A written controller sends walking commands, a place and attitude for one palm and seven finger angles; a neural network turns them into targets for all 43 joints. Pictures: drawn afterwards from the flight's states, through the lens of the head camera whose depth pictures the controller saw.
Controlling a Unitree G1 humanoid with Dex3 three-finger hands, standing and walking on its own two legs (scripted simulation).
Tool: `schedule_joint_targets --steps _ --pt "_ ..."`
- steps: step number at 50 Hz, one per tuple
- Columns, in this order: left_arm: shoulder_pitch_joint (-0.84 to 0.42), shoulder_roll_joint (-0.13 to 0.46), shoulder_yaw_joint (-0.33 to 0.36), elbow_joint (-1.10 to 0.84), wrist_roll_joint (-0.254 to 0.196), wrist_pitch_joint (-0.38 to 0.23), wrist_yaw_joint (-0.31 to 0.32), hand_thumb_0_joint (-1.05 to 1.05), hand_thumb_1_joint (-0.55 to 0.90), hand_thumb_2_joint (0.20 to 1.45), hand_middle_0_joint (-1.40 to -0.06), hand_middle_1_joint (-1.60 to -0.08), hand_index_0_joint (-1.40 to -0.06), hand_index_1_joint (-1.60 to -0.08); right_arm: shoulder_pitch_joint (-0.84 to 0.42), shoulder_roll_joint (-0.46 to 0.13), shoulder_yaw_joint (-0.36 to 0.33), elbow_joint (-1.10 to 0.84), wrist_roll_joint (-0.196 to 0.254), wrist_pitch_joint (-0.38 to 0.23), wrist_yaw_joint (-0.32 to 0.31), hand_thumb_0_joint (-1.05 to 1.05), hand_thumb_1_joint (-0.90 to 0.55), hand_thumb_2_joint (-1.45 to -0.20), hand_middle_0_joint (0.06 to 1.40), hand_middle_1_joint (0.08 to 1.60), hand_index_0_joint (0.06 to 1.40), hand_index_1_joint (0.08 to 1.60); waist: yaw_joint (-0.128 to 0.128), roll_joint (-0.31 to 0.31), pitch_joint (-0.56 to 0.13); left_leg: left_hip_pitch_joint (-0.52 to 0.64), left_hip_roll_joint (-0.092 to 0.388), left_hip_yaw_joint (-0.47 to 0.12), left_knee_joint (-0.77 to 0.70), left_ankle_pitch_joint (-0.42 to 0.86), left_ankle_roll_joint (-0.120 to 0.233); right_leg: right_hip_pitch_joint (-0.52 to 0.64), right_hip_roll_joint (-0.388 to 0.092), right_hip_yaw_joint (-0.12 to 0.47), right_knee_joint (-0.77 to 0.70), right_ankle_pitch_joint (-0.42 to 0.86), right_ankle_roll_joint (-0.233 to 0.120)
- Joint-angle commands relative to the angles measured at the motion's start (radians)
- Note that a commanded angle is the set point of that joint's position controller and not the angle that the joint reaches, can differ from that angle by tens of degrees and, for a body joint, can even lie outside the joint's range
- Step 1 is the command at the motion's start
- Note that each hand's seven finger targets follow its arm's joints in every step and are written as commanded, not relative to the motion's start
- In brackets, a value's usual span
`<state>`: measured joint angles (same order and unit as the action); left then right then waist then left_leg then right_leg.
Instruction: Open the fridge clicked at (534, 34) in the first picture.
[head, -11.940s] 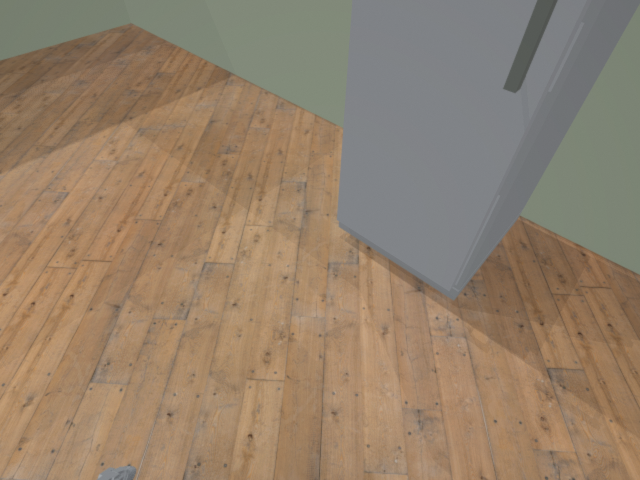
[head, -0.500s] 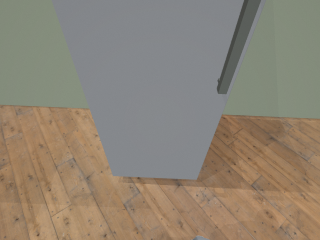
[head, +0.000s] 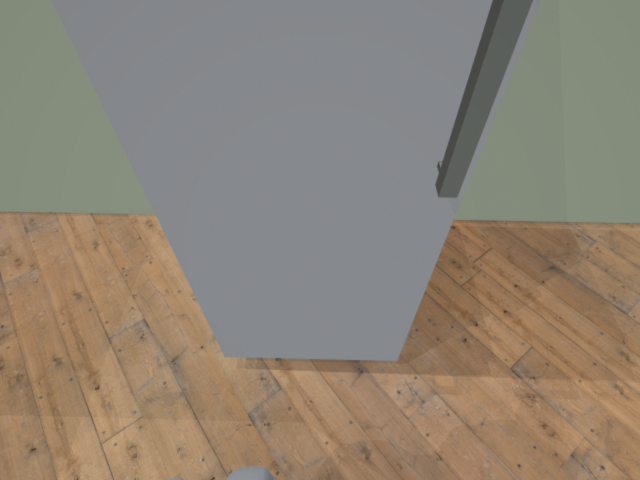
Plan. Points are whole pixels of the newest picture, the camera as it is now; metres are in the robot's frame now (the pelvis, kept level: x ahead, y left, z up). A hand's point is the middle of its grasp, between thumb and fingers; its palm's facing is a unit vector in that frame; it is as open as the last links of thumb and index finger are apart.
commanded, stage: come to a stop and stand still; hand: right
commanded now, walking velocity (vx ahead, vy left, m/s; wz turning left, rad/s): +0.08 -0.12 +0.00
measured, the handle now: (480, 67) +0.51 -0.16 +0.26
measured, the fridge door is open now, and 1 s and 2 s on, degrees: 0 0 0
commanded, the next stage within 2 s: none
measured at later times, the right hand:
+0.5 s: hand out of the picture -0.03 -0.16 -0.16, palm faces +0.11 +0.96 -0.25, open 7.4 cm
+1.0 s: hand out of the picture +0.00 -0.24 -0.17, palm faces +0.00 +0.97 -0.24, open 7.4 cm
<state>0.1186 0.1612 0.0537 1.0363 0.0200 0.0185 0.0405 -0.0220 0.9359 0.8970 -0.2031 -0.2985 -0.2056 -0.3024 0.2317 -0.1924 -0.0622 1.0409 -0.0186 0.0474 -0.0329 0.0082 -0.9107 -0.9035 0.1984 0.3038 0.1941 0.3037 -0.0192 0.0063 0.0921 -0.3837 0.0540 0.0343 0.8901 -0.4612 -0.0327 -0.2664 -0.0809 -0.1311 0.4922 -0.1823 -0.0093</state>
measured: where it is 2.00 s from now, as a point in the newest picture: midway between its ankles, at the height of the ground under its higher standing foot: outside the picture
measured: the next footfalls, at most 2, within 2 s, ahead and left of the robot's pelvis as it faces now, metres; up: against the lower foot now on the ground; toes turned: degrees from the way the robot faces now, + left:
left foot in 0.08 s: +0.05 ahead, +0.15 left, +0.00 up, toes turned +0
right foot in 0.56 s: -0.03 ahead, -0.12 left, +0.00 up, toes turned -5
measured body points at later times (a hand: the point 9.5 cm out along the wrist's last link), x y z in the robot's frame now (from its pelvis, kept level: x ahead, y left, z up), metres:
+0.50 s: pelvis -0.03 +0.02 +0.01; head +0.00 +0.04 +0.46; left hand -0.01 +0.27 -0.15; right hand -0.03 -0.21 -0.14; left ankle +0.01 +0.15 -0.74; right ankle -0.07 -0.12 -0.71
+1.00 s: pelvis -0.02 -0.05 +0.00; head -0.02 -0.04 +0.45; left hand -0.01 +0.18 -0.16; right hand +0.00 -0.29 -0.15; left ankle +0.01 +0.15 -0.73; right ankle -0.07 -0.11 -0.74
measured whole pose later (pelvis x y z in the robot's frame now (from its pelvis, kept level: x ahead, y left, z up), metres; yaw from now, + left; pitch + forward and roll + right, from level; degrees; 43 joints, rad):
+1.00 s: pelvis -0.02 -0.05 +0.00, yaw +1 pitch -2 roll -1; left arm 0.32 0.18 -0.02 1.01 0.02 -0.01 0.02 0.01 0.93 0.90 -0.20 -0.30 -0.20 -0.30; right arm 0.28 -0.18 0.01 1.05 -0.01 0.01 -0.03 0.01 -0.91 -0.90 0.20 0.30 0.19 0.30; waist 0.00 -0.02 0.03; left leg -0.27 0.11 -0.08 0.53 -0.23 -0.03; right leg -0.09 0.05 -0.13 0.48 -0.36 -0.07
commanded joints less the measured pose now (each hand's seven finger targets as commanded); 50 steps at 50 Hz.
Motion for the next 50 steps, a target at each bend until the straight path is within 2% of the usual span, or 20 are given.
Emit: schedule_joint_targets --steps 1,2,3,4,5,6,8,11,16,21,24,25,27,28,29,30,32,36,42,50 --pt "-0.006 0.156 0.039 -0.051 0.005 -0.002 -0.011 0.0 0.9 0.9 -0.2 -0.3 -0.2 -0.3 0.158 -0.011 0.002 -0.012 -0.003 -0.022 0.004 0.0 -0.9 -0.9 0.2 0.3 0.2 0.3 -0.019 -0.199 -0.135 0.166 0.004 0.038 -0.236 0.131 0.001 -0.018 -0.187 0.149 -0.111 0.106 -0.105" --pt "0.002 0.14 0.035 -0.047 0.0 0.001 -0.017 0.0 0.9 0.9 -0.2 -0.3 -0.2 -0.3 0.19 -0.023 0.003 0.004 -0.006 -0.031 0.002 0.0 -0.9 -0.9 0.2 0.3 0.2 0.3 -0.033 -0.146 -0.135 0.234 -0.001 0.05 -0.359 0.223 -0.004 -0.062 -0.142 0.127 -0.072 -0.043 -0.07" --pt "0.035 0.091 0.026 -0.041 -0.009 0.003 -0.022 0.0 0.9 0.9 -0.2 -0.3 -0.2 -0.3 0.184 -0.066 0.004 0.004 -0.014 -0.044 -0.001 0.0 -0.9 -0.9 0.2 0.3 0.2 0.3 -0.027 -0.011 -0.099 0.25 0.048 -0.033 -0.493 0.222 0.008 -0.119 -0.06 0.091 0.013 -0.183 -0.018" --pt "0.054 0.028 0.011 -0.057 -0.018 0.011 -0.028 0.0 0.9 0.9 -0.2 -0.3 -0.2 -0.3 0.14 -0.139 0.001 -0.017 -0.018 -0.058 -0.002 0.0 -0.9 -0.9 0.2 0.3 0.2 0.3 -0.005 0.211 -0.068 0.161 0.235 -0.286 -0.64 0.098 0.07 -0.161 0.025 0.048 0.13 -0.309 0.037" --pt "0.015 0.059 0.016 -0.077 -0.014 0.023 -0.036 0.0 0.9 0.9 -0.2 -0.3 -0.2 -0.3 0.088 -0.193 -0.004 -0.051 -0.012 -0.051 -0.001 0.0 -0.9 -0.9 0.2 0.3 0.2 0.3 -0.025 0.221 -0.003 -0.005 0.332 -0.386 -0.762 -0.102 0.141 -0.123 0.023 0.086 0.225 -0.343 0.034" --pt "0.014 0.077 0.021 -0.077 -0.009 0.027 -0.046 0.0 0.9 0.9 -0.2 -0.3 -0.2 -0.3 0.043 -0.214 -0.007 -0.071 -0.014 -0.043 0.001 0.0 -0.9 -0.9 0.2 0.3 0.2 0.3 -0.014 0.141 0.022 -0.089 0.332 -0.371 -0.787 -0.23 0.162 -0.091 0.024 0.105 0.295 -0.32 0.027" --pt "0.04 0.106 0.026 -0.061 0.0 0.04 -0.046 0.0 0.9 0.9 -0.2 -0.3 -0.2 -0.3 0.028 -0.2 -0.015 -0.072 -0.011 -0.051 -0.007 0.0 -0.9 -0.9 0.2 0.3 0.2 0.3 -0.01 0.205 0.073 -0.069 0.32 -0.431 -0.801 -0.218 0.14 -0.178 0.027 0.145 0.402 -0.242 0.025" --pt "0.14 0.111 0.029 -0.025 0.004 0.031 -0.053 0.0 0.9 0.9 -0.2 -0.3 -0.2 -0.3 0.017 -0.174 -0.018 -0.077 -0.005 -0.054 -0.004 0.0 -0.9 -0.9 0.2 0.3 0.2 0.3 0.01 0.148 0.01 0.065 0.251 -0.256 -0.707 0.031 0.12 -0.207 0.042 0.137 0.49 -0.136 0.035" --pt "0.126 0.108 0.024 -0.049 0.007 0.028 -0.051 0.0 0.9 0.9 -0.2 -0.3 -0.2 -0.3 0.107 -0.155 -0.024 -0.053 -0.007 -0.058 -0.012 0.0 -0.9 -0.9 0.2 0.3 0.2 0.3 -0.038 0.144 -0.068 0.237 0.269 -0.242 -0.667 0.133 0.147 -0.249 0.041 0.136 0.468 -0.149 0.062" --pt "0.109 0.082 0.007 -0.061 -0.005 0.009 -0.044 0.0 0.9 0.9 -0.2 -0.3 -0.2 -0.3 0.128 -0.161 -0.028 -0.038 -0.019 -0.054 -0.009 0.0 -0.9 -0.9 0.2 0.3 0.2 0.3 -0.058 0.204 -0.103 0.277 0.265 -0.233 -0.634 0.257 0.176 -0.15 0.049 0.1 0.219 -0.255 0.058" --pt "0.192 0.063 -0.001 -0.025 -0.012 -0.004 -0.035 0.0 0.9 0.9 -0.2 -0.3 -0.2 -0.3 0.08 -0.165 -0.026 -0.029 -0.014 -0.049 -0.006 0.0 -0.9 -0.9 0.2 0.3 0.2 0.3 -0.014 0.211 -0.124 0.2 0.216 -0.178 -0.571 0.33 0.144 0.026 0.076 0.066 0.012 -0.158 0.047" --pt "0.226 0.135 0.002 -0.068 -0.001 -0.018 -0.037 0.0 0.9 0.9 -0.2 -0.3 -0.2 -0.3 0.126 -0.183 -0.001 -0.011 -0.017 -0.075 -0.045 0.0 -0.9 -0.9 0.2 0.3 0.2 0.3 0.038 0.085 -0.2 0.236 0.215 -0.192 -0.473 0.557 0.112 0.082 0.093 0.028 0.095 -0.161 0.051" --pt "0.242 0.093 -0.015 -0.089 0.001 -0.021 -0.037 0.0 0.9 0.9 -0.2 -0.3 -0.2 -0.3 0.057 -0.155 0.002 -0.058 -0.002 -0.064 -0.031 0.0 -0.9 -0.9 0.2 0.3 0.2 0.3 0.047 -0.056 -0.148 0.081 0.139 -0.093 -0.438 0.1 0.101 0.096 0.053 0.075 -0.05 -0.155 0.019" --pt "0.278 0.118 -0.019 -0.095 0.007 -0.033 -0.042 0.0 0.9 0.9 -0.2 -0.3 -0.2 -0.3 0.04 -0.119 0.016 -0.066 -0.002 -0.059 -0.027 0.0 -0.9 -0.9 0.2 0.3 0.2 0.3 0.059 -0.194 -0.125 0.067 0.066 -0.01 -0.326 0.101 0.073 0.064 -0.015 0.139 -0.121 -0.085 0.008" --pt "0.251 0.159 -0.014 -0.104 0.012 -0.035 -0.034 0.0 0.9 0.9 -0.2 -0.3 -0.2 -0.3 0.07 -0.075 0.027 -0.065 0.004 -0.055 -0.019 0.0 -0.9 -0.9 0.2 0.3 0.2 0.3 0.025 -0.278 -0.1 0.088 0.017 0.043 -0.276 0.125 0.05 -0.005 -0.105 0.231 -0.134 0.104 -0.035" --pt "0.219 0.167 -0.018 -0.121 0.012 -0.031 -0.027 0.0 0.9 0.9 -0.2 -0.3 -0.2 -0.3 0.089 -0.055 0.03 -0.06 0.004 -0.058 -0.018 0.0 -0.9 -0.9 0.2 0.3 0.2 0.3 0.005 -0.182 -0.076 0.112 0.0 0.049 -0.282 0.159 0.054 -0.02 -0.126 0.209 -0.109 0.238 -0.057" --pt "0.181 0.151 -0.032 -0.131 0.002 -0.035 -0.02 0.0 0.9 0.9 -0.2 -0.3 -0.2 -0.3 0.073 -0.059 0.042 -0.041 -0.004 -0.043 -0.011 0.0 -0.9 -0.9 0.2 0.3 0.2 0.3 0.005 -0.26 0.004 0.117 -0.011 0.049 -0.279 0.11 0.048 -0.061 -0.088 0.218 -0.158 0.217 -0.042" --pt "0.2 0.143 -0.036 -0.122 -0.003 -0.042 -0.012 0.0 0.9 0.9 -0.2 -0.3 -0.2 -0.3 0.096 -0.064 0.049 -0.022 0.004 -0.052 0.0 0.0 -0.9 -0.9 0.2 0.3 0.2 0.3 0.007 -0.053 0.016 0.142 0.003 -0.026 -0.358 0.254 0.056 -0.018 -0.044 0.191 -0.151 0.125 -0.033" --pt "0.213 0.158 -0.039 -0.098 -0.001 -0.047 -0.013 0.0 0.9 0.9 -0.2 -0.3 -0.2 -0.3 0.087 -0.074 0.054 -0.031 0.0 -0.047 -0.002 0.0 -0.9 -0.9 0.2 0.3 0.2 0.3 0.009 -0.021 0.06 0.13 0.014 -0.062 -0.372 0.258 0.053 -0.019 -0.037 0.202 -0.221 -0.009 -0.025" --pt "0.239 0.145 -0.043 -0.059 -0.002 -0.057 -0.005 0.0 0.9 0.9 -0.2 -0.3 -0.2 -0.3 0.079 -0.09 0.046 -0.032 0.004 -0.055 -0.004 0.0 -0.9 -0.9 0.2 0.3 0.2 0.3 0.016 -0.035 -0.023 0.169 0.031 -0.073 -0.352 0.4 0.062 0.087 -0.024 0.152 -0.158 0.224 -0.021"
